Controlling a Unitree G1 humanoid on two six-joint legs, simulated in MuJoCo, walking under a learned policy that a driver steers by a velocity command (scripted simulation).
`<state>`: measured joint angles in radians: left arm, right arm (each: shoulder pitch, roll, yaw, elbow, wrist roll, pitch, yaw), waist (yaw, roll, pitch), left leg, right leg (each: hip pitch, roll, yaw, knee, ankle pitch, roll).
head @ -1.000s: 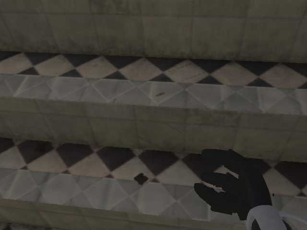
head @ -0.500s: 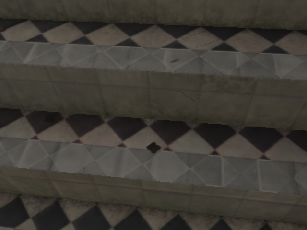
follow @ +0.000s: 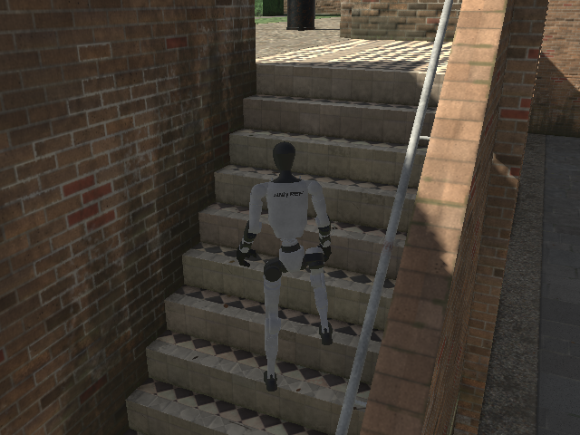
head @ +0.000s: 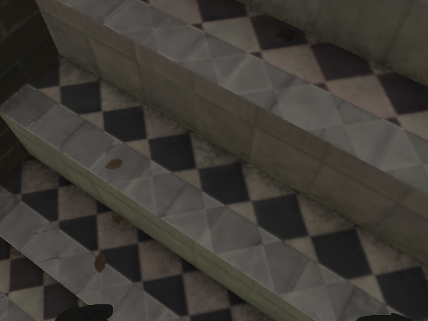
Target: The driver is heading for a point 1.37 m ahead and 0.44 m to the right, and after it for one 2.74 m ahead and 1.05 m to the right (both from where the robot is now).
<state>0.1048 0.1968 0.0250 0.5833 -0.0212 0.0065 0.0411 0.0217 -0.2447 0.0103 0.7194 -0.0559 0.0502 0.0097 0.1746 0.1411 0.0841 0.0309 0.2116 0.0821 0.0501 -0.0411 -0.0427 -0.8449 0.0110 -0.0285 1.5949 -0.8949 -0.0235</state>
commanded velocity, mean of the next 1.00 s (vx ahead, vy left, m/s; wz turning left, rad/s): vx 0.44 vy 0.00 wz -0.75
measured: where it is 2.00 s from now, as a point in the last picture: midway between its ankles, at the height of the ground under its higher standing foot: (264, 255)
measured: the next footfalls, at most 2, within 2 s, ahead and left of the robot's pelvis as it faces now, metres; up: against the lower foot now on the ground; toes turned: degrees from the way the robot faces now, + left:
right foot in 0.04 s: +0.04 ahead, -0.16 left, +0.21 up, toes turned +3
left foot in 0.30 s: +0.02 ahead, +0.08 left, -0.01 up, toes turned +5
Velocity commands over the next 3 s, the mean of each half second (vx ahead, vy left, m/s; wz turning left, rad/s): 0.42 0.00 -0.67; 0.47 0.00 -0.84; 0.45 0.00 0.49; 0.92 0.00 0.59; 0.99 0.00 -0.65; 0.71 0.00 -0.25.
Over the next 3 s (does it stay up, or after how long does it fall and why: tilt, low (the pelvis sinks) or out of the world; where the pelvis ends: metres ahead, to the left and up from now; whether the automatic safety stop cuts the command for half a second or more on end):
stays up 0.62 -0.19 0.64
